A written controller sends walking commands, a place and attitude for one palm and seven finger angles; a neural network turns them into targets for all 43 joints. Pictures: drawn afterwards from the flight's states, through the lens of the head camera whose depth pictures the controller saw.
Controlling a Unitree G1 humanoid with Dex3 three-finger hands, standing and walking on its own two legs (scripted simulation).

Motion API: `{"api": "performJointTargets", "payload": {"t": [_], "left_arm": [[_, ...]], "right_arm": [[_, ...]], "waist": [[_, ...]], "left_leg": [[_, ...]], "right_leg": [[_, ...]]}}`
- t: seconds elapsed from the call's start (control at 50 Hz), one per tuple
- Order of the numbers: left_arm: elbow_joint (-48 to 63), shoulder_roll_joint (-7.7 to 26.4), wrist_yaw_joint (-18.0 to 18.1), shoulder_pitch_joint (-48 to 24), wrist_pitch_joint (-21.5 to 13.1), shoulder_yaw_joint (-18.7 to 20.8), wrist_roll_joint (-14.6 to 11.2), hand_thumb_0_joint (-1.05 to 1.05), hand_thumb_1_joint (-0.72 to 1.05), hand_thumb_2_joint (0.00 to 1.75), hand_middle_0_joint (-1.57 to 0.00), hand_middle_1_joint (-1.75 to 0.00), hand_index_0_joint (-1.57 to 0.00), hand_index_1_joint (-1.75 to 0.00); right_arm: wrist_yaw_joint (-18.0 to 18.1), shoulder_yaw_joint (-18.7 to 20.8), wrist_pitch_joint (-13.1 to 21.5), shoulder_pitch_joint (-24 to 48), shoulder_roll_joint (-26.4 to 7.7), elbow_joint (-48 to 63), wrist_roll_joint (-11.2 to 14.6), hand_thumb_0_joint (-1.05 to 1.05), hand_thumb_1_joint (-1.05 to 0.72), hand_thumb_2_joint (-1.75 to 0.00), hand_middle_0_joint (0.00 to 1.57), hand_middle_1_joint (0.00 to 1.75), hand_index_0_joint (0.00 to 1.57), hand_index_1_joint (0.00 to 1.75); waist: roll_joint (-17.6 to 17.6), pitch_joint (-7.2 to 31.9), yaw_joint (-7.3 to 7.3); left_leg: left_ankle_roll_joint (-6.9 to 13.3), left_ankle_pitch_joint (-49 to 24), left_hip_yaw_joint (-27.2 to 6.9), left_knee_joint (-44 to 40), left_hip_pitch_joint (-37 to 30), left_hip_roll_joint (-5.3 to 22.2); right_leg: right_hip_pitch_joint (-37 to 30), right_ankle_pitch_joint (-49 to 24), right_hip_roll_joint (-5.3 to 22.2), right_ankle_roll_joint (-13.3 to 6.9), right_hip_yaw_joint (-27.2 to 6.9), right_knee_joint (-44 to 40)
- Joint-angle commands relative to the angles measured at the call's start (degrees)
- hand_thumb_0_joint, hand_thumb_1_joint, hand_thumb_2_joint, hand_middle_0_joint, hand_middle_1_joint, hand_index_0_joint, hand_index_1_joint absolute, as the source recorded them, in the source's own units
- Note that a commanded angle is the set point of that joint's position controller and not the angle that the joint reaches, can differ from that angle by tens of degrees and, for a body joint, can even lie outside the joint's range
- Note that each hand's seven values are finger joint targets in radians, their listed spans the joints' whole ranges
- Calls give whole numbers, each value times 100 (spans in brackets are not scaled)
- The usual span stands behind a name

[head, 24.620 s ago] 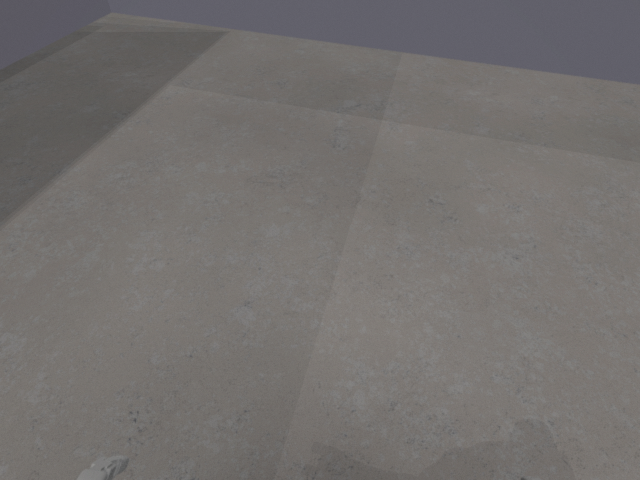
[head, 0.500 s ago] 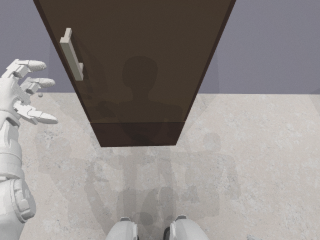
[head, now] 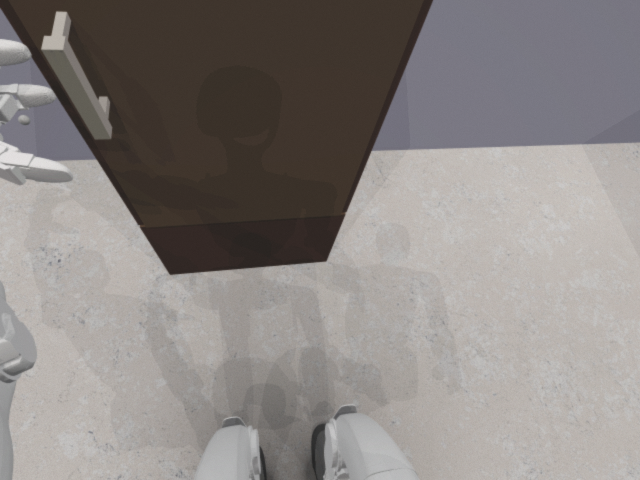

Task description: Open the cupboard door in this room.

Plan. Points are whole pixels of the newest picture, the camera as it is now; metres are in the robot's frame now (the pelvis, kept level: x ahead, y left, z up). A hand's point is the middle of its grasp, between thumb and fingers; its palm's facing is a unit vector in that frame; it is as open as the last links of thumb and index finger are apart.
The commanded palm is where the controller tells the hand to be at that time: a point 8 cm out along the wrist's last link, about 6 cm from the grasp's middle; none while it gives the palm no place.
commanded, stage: move the hooked fingers beside the handle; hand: left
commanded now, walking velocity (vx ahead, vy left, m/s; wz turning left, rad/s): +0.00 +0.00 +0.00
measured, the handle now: (83, 81) +0.57 +0.24 +0.08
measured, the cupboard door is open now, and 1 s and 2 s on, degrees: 0 0 0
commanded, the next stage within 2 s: slide the fingers in behind the handle in 0.82 s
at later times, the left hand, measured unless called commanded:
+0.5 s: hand (12, 126) +0.50 +0.29 +0.08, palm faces +0.05 -1.00 -0.02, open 14.0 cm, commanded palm +0.49 +0.32 +0.07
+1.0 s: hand (21, 128) +0.50 +0.29 +0.08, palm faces +0.02 -1.00 -0.02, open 14.0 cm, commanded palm +0.49 +0.31 +0.07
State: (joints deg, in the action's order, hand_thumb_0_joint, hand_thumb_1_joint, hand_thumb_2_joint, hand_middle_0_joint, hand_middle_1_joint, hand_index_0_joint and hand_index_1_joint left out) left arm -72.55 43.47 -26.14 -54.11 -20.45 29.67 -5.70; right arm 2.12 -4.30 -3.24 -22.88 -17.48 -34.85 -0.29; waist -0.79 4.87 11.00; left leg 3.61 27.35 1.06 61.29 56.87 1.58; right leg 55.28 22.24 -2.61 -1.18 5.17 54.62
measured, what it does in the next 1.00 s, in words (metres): stands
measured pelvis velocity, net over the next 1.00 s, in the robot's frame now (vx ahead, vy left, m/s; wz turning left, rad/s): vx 0.00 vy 0.01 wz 0.00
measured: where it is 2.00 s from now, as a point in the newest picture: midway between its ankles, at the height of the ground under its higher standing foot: outside the picture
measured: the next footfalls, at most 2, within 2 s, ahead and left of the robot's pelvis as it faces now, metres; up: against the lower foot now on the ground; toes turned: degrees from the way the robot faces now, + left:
none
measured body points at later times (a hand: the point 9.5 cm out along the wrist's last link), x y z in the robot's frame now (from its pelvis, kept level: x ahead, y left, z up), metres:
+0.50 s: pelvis +0.01 +0.00 +0.00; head +0.16 +0.05 +0.43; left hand +0.49 +0.35 +0.08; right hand +0.02 -0.27 -0.09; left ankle +0.01 +0.07 -0.67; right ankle +0.03 -0.11 -0.67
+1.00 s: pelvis +0.00 +0.01 +0.00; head +0.15 +0.05 +0.42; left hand +0.49 +0.34 +0.08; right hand +0.00 -0.26 -0.10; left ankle +0.01 +0.07 -0.67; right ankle +0.03 -0.11 -0.67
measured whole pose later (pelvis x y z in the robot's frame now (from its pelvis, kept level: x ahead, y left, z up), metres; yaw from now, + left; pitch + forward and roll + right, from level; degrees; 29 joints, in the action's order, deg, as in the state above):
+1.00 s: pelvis +0.00 +0.01 +0.00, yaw +0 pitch +23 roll -6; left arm -69.9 42.3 -27.0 -51.8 -20.0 28.3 -6.8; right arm 1.2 -4.3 -5.6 -23.2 -16.5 -34.5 -0.2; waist -1.1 5.1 10.2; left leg 3.9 27.9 0.6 61.6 56.8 1.7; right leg 54.6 22.3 -2.9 -0.8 5.5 53.8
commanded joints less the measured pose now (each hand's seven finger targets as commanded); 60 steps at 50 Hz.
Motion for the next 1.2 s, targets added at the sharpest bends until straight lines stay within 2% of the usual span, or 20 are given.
{"api": "performJointTargets", "payload": {"t": [0.0,0.04,0.1,0.24,0.28,0.36,0.42,0.5,0.54,0.58,0.64,0.66,0.68,0.7,0.86,0.92,0.94,0.98,1.04,1.18], "left_arm": [[974,2058,15,-2478,-170,168,63,0,-50,30,-30,-120,-30,-120],[1168,2303,22,-2355,-250,406,47,0,-50,30,-30,-120,-30,-120],[1473,2287,-43,-1892,-384,594,-81,0,-50,30,-30,-120,-30,-120],[1445,1829,-216,-1506,-147,364,-224,0,-50,30,-30,-120,-30,-120],[1690,1909,-194,-1713,-239,411,-220,0,-50,30,-30,-120,-30,-120],[1876,1899,-56,-1846,-455,461,-226,0,-50,30,-30,-120,-30,-120],[1558,1515,-59,-1946,-446,133,-211,0,-50,30,-30,-120,-30,-120],[1420,1400,-103,-1825,-345,10,-186,0,-50,30,-30,-120,-30,-120],[1387,1351,-93,-1834,-303,-9,-222,0,-50,30,-30,-120,-30,-120],[1414,1571,-88,-1816,-322,177,-233,0,-50,30,-30,-120,-30,-120],[1314,1754,-17,-1894,-341,274,-184,0,-50,30,-30,-120,-30,-120],[1507,1758,-4,-2136,-424,232,-177,0,-50,30,-30,-120,-30,-120],[1597,1900,26,-2085,-471,329,-130,0,-50,30,-30,-120,-30,-120],[1680,1844,39,-2064,-514,305,-122,0,-50,30,-30,-120,-30,-120],[1490,1584,-122,-1840,-368,171,-241,0,-50,30,-30,-120,-30,-120],[1359,1283,-129,-2027,-272,-112,-241,0,-50,30,-30,-120,-30,-120],[1378,1289,-103,-1978,-272,-72,-254,0,-50,30,-30,-120,-30,-120],[1524,1314,-48,-2034,-343,-51,-265,0,-50,30,-30,-120,-30,-120],[1438,1291,119,-2053,-385,2,-254,0,-50,30,-30,-120,-30,-120],[1839,1246,354,-2151,-525,-39,-124,0,-50,30,-30,-120,-30,-120]], "right_arm": [[113,368,-38,-1103,-1164,290,-28,0,-90,-90,20,30,20,30],[102,393,-45,-1152,-1174,327,-60,0,-90,-90,20,30,20,30],[30,468,-49,-1213,-1171,386,-90,0,-90,-90,20,30,20,30],[-20,484,-210,-1183,-1133,383,-16,0,-90,-90,20,30,20,30],[-13,496,-216,-1184,-1122,365,-30,0,-90,-90,20,30,20,30],[-13,522,-172,-1154,-1110,319,-62,0,-90,-90,20,30,20,30],[-21,485,-174,-1105,-1082,226,-49,0,-90,-90,20,30,20,30],[-3,479,-188,-1096,-1091,254,-35,0,-90,-90,20,30,20,30],[-2,474,-194,-1078,-1089,264,-32,0,-90,-90,20,30,20,30],[18,491,-185,-1072,-1110,294,-45,0,-90,-90,20,30,20,30],[23,456,-152,-1006,-1103,347,-36,0,-90,-90,20,30,20,30],[30,449,-141,-994,-1095,339,-39,0,-90,-90,20,30,20,30],[27,467,-137,-1015,-1109,350,-54,0,-90,-90,20,30,20,30],[9,467,-126,-1002,-1097,372,-58,0,-90,-90,20,30,20,30],[16,471,-169,-1074,-1128,294,-34,0,-90,-90,20,30,20,30],[11,440,-196,-1062,-1089,236,-19,0,-90,-90,20,30,20,30],[7,451,-191,-1062,-1098,260,-20,0,-90,-90,20,30,20,30],[12,448,-176,-1048,-1089,272,-30,0,-90,-90,20,30,20,30],[5,459,-157,-1054,-1084,250,-37,0,-90,-90,20,30,20,30],[-33,473,-148,-1083,-1048,277,-71,0,-90,-90,20,30,20,30]], "waist": [[-1109,2536,59],[-1178,2927,-51],[-1321,3546,-202],[-1064,2838,-125],[-1297,2894,-149],[-1323,2882,-117],[-1346,2528,-7],[-1419,2667,-50],[-1221,2628,-19],[-1150,2798,-67],[-935,2599,-62],[-1141,2615,-23],[-1242,2797,-119],[-1416,2949,-123],[-1277,2942,-78],[-1175,2552,38],[-1059,2583,10],[-1310,2721,-44],[-1003,2563,6],[-1433,2995,-102]], "left_leg": [[-214,-2332,-607,-695,-1918,71],[-227,-2573,-599,-632,-2011,76],[-313,-3341,-618,-576,-2512,122],[-201,-3050,-520,-727,-2323,124],[-248,-3236,-549,-716,-2520,137],[-294,-3265,-606,-684,-2669,145],[-332,-2973,-644,-732,-2665,154],[-378,-3195,-698,-737,-2824,149],[-341,-3053,-662,-722,-2672,140],[-343,-3178,-651,-672,-2632,133],[-277,-2716,-607,-675,-2159,96],[-297,-2798,-624,-651,-2290,104],[-355,-2924,-672,-684,-2459,113],[-365,-3027,-654,-649,-2584,114],[-371,-3247,-727,-659,-2779,150],[-343,-2811,-730,-728,-2594,147],[-309,-2601,-712,-745,-2500,136],[-360,-2720,-724,-760,-2644,126],[-322,-2430,-730,-765,-2421,125],[-419,-2938,-755,-742,-2841,127]], "right_leg": [[-915,-1192,-57,-11,-333,-421],[-1100,-1376,-59,-19,-341,-358],[-1274,-1797,-103,-35,-320,-297],[-1237,-1743,-143,6,-311,-513],[-1148,-1748,-148,-18,-299,-483],[-1020,-1633,-167,-59,-274,-450],[-752,-1335,-155,-42,-234,-507],[-691,-1344,-132,-50,-213,-485],[-762,-1370,-130,-30,-225,-497],[-891,-1512,-125,-32,-239,-442],[-1063,-1428,-120,-35,-275,-421],[-943,-1433,-121,-54,-263,-378],[-963,-1390,-126,-60,-242,-362],[-924,-1414,-125,-55,-260,-359],[-812,-1427,-146,-56,-203,-406],[-625,-1194,-138,-28,-186,-486],[-700,-1122,-137,-27,-200,-504],[-676,-1123,-132,-57,-202,-475],[-672,-1010,-130,-43,-201,-478],[-719,-1209,-119,-63,-200,-394]]}}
